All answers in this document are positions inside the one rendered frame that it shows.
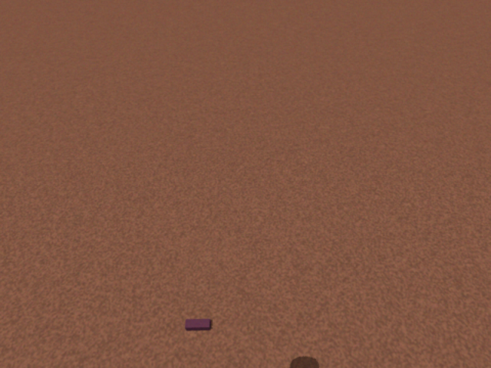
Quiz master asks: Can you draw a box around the small box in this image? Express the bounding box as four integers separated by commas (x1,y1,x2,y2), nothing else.
185,319,211,330

